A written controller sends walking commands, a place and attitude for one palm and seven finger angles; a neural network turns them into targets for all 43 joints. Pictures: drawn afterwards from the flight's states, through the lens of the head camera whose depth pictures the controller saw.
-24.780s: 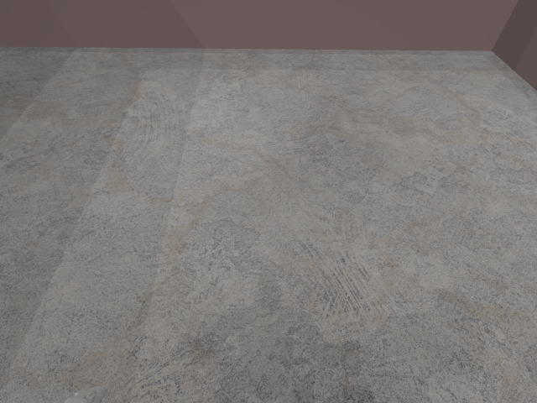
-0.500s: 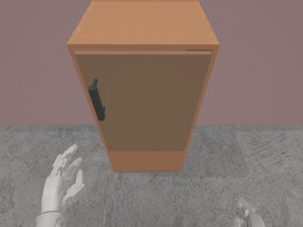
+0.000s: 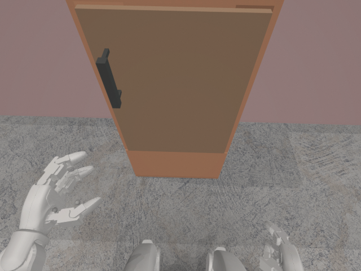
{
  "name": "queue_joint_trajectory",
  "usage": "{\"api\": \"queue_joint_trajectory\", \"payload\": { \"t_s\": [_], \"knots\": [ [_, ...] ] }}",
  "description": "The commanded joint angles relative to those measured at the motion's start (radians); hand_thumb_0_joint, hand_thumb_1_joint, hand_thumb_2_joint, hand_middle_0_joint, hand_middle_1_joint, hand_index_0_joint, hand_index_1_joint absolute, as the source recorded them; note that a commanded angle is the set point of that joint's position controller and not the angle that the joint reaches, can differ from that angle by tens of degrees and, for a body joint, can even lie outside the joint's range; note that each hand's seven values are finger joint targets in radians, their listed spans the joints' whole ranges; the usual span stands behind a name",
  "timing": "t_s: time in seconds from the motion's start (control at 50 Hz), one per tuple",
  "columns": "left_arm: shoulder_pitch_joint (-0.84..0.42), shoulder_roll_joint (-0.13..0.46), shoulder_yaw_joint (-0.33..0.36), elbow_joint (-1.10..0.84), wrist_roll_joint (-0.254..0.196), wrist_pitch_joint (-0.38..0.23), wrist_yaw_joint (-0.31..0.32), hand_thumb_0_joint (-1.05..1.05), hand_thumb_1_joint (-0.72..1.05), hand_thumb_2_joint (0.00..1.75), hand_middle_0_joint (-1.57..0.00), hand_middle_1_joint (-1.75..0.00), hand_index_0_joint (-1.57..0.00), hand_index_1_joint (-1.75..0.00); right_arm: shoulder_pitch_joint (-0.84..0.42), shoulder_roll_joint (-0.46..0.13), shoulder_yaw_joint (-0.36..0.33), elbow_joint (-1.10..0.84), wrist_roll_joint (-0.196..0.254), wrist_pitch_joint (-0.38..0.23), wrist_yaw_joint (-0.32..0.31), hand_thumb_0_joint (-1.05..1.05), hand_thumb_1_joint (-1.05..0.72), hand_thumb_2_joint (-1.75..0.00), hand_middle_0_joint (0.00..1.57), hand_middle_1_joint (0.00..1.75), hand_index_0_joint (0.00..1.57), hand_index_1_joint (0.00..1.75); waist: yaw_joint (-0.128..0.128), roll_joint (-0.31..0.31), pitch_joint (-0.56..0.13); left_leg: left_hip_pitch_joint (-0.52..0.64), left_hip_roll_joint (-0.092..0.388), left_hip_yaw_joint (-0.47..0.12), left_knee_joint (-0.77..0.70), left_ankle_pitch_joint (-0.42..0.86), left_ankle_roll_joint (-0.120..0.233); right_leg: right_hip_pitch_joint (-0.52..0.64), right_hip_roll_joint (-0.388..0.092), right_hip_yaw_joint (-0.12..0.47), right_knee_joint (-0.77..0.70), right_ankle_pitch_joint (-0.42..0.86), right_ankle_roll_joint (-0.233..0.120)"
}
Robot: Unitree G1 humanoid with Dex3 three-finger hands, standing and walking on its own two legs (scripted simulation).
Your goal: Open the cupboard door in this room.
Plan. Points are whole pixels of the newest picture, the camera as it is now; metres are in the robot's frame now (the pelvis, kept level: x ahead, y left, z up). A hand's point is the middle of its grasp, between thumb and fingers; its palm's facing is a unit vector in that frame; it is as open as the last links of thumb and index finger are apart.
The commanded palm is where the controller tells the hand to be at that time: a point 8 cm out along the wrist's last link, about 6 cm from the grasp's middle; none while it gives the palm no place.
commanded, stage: raise the hand with hooked fingers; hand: left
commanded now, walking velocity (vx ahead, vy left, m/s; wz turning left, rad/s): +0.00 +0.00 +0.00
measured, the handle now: (111, 80) +0.56 +0.22 +0.07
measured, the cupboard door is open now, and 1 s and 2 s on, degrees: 0 0 0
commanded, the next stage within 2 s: move the hooked fingers beside the handle in 1.36 s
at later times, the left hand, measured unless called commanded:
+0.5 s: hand (47, 179) +0.28 +0.28 +0.07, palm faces +0.03 -1.00 -0.05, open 13.3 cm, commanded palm +0.25 +0.33 +0.07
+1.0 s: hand (31, 155) +0.31 +0.31 +0.09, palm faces +0.02 -1.00 -0.03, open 14.0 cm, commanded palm +0.28 +0.36 +0.09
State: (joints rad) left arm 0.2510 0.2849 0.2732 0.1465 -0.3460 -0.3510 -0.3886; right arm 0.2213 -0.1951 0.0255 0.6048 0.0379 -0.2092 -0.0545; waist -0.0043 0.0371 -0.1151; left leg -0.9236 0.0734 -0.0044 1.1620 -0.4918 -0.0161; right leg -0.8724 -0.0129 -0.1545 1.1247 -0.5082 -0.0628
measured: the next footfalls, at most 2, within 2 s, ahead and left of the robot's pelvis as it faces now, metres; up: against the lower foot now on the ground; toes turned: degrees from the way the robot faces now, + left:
none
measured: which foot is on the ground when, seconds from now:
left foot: down 0.00-1.00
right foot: down 0.00-1.00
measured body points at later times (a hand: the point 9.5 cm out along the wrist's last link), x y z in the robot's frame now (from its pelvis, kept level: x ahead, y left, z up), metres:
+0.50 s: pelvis +0.02 +0.04 +0.02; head +0.08 +0.06 +0.47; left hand +0.27 +0.33 +0.07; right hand +0.19 -0.21 -0.05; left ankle +0.04 +0.13 -0.65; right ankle +0.03 -0.08 -0.65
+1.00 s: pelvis +0.02 +0.04 +0.03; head +0.09 +0.06 +0.48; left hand +0.31 +0.37 +0.09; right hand +0.16 -0.22 -0.05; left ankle +0.04 +0.13 -0.65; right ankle +0.03 -0.08 -0.65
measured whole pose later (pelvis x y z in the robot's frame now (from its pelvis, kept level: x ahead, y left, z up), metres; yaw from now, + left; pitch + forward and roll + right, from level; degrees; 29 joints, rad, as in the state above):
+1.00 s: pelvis +0.02 +0.04 +0.03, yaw -1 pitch +13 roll -3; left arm -0.03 0.42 0.43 0.42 -0.37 -0.32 -0.49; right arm 0.29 -0.29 0.03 0.56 0.04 -0.17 -0.06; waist -0.02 0.01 -0.10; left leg -0.77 0.04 0.04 0.99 -0.45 0.04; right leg -0.72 -0.03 -0.11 0.92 -0.43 0.00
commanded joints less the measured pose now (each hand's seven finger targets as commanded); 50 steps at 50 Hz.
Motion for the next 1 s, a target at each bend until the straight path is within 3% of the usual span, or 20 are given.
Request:
{"api": "queue_joint_trajectory", "payload": {
  "t_s": [0.0,0.06,0.08,0.16,0.22,0.28,0.44,0.6,0.66,0.72,0.78,0.84,0.88,0.98],
  "knots": [
    [0.006,0.167,0.151,-0.155,-0.027,-0.072,0.044,0.00,0.01,0.52,-0.26,-0.87,-0.26,-0.87,-0.059,-0.161,-0.083,-0.177,-0.001,-0.074,-0.012,0.00,-0.90,-0.90,0.20,0.30,0.20,0.30,0.029,-0.078,-0.228,0.083,-0.065,-0.013,-0.167,0.197,0.043,0.270,-0.008,0.213,-0.274,0.092,0.064],
    [-0.040,0.151,0.120,-0.152,-0.011,-0.118,0.050,0.00,-0.06,0.49,-0.27,-0.92,-0.27,-0.92,-0.029,-0.173,-0.084,-0.164,-0.004,-0.082,-0.008,0.00,-0.90,-0.90,0.20,0.30,0.20,0.30,0.007,-0.036,-0.211,0.111,-0.066,-0.009,-0.187,0.179,0.045,0.219,-0.004,0.191,-0.268,0.070,0.060],
    [-0.034,0.150,0.122,-0.128,-0.010,-0.126,0.048,0.00,-0.08,0.48,-0.27,-0.93,-0.27,-0.93,-0.020,-0.178,-0.087,-0.160,-0.004,-0.082,-0.008,0.00,-0.90,-0.90,0.20,0.30,0.20,0.30,0.005,-0.049,-0.204,0.118,-0.066,-0.009,-0.194,0.176,0.045,0.215,-0.002,0.184,-0.272,0.068,0.059],
    [-0.077,0.165,0.113,-0.143,-0.008,-0.147,0.027,0.00,-0.17,0.44,-0.28,-0.99,-0.28,-0.99,0.003,-0.198,-0.089,-0.163,0.000,-0.086,-0.011,0.00,-0.90,-0.90,0.20,0.30,0.20,0.30,0.000,0.003,-0.227,0.189,-0.064,-0.015,-0.230,0.189,0.047,0.192,0.013,0.135,-0.245,0.114,0.049],
    [-0.127,0.209,0.140,-0.170,-0.016,-0.147,0.018,0.00,-0.24,0.41,-0.28,-1.03,-0.28,-1.03,0.013,-0.208,-0.085,-0.168,-0.002,-0.084,-0.012,0.00,-0.90,-0.90,0.20,0.30,0.20,0.30,0.009,0.052,-0.254,0.234,-0.065,-0.020,-0.248,0.212,0.043,0.201,0.019,0.119,-0.232,0.152,0.041],
    [-0.113,0.196,0.133,-0.167,-0.013,-0.138,0.027,0.00,-0.31,0.38,-0.29,-1.08,-0.29,-1.08,0.018,-0.212,-0.082,-0.173,-0.001,-0.080,-0.009,0.00,-0.90,-0.90,0.20,0.30,0.20,0.30,0.009,0.078,-0.242,0.278,-0.061,-0.030,-0.274,0.240,0.037,0.187,0.025,0.091,-0.228,0.181,0.037],
    [-0.198,0.228,0.147,-0.113,-0.009,-0.075,0.007,0.00,-0.50,0.30,-0.30,-1.20,-0.30,-1.20,0.033,-0.225,-0.070,-0.193,-0.002,-0.051,-0.005,0.00,-0.90,-0.90,0.20,0.30,0.20,0.30,-0.001,0.070,-0.228,0.331,-0.054,-0.051,-0.304,0.279,0.021,0.177,0.037,0.067,-0.236,0.214,0.035],
    [-0.312,0.284,0.188,-0.057,-0.021,-0.046,-0.042,0.00,-0.50,0.30,-0.30,-1.20,-0.30,-1.20,0.042,-0.232,-0.061,-0.190,-0.002,-0.038,-0.011,0.00,-0.90,-0.90,0.20,0.30,0.20,0.30,-0.001,0.065,-0.255,0.368,-0.053,-0.060,-0.300,0.366,0.012,0.204,0.045,0.068,-0.240,0.274,0.029],
    [-0.356,0.299,0.199,-0.020,-0.027,-0.037,-0.063,0.00,-0.50,0.30,-0.30,-1.20,-0.30,-1.20,0.036,-0.233,-0.057,-0.189,0.001,-0.032,-0.012,0.00,-0.90,-0.90,0.20,0.30,0.20,0.30,-0.004,0.056,-0.245,0.360,-0.055,-0.057,-0.314,0.322,0.015,0.208,0.043,0.068,-0.256,0.248,0.032],
    [-0.391,0.334,0.217,-0.020,-0.028,-0.036,-0.077,0.00,-0.50,0.30,-0.30,-1.20,-0.30,-1.20,0.041,-0.234,-0.056,-0.183,0.001,-0.031,-0.013,0.00,-0.90,-0.90,0.20,0.30,0.20,0.30,0.002,0.105,-0.272,0.397,-0.053,-0.059,-0.317,0.367,0.011,0.213,0.043,0.073,-0.262,0.264,0.027],
    [-0.407,0.347,0.232,0.024,-0.037,-0.032,-0.088,0.00,-0.50,0.30,-0.30,-1.20,-0.30,-1.20,0.045,-0.238,-0.057,-0.179,0.004,-0.027,-0.017,0.00,-0.90,-0.90,0.20,0.30,0.20,0.30,-0.003,0.065,-0.256,0.381,-0.053,-0.055,-0.326,0.342,0.017,0.225,0.043,0.073,-0.276,0.258,0.030],
    [-0.453,0.383,0.256,0.055,-0.039,-0.030,-0.098,0.00,-0.50,0.30,-0.30,-1.20,-0.30,-1.20,0.052,-0.241,-0.055,-0.173,0.003,-0.024,-0.017,0.00,-0.90,-0.90,0.20,0.30,0.20,0.30,0.000,0.097,-0.260,0.389,-0.055,-0.053,-0.337,0.338,0.015,0.233,0.042,0.077,-0.284,0.254,0.028],
    [-0.416,0.347,0.233,0.080,-0.044,-0.030,-0.105,0.00,-0.50,0.30,-0.30,-1.20,-0.30,-1.20,0.055,-0.240,-0.059,-0.178,0.005,-0.024,-0.017,0.00,-0.90,-0.90,0.20,0.30,0.20,0.30,0.000,0.066,-0.253,0.386,-0.056,-0.051,-0.342,0.332,0.019,0.235,0.042,0.076,-0.293,0.252,0.031],
    [-0.400,0.358,0.244,0.098,-0.046,-0.028,-0.109,0.00,-0.50,0.30,-0.30,-1.20,-0.30,-1.20,0.060,-0.244,-0.063,-0.185,0.004,-0.018,-0.008,0.00,-0.90,-0.90,0.20,0.30,0.20,0.30,0.004,0.049,-0.247,0.356,-0.061,-0.038,-0.340,0.317,0.026,0.251,0.040,0.083,-0.297,0.258,0.033]
  ]
}}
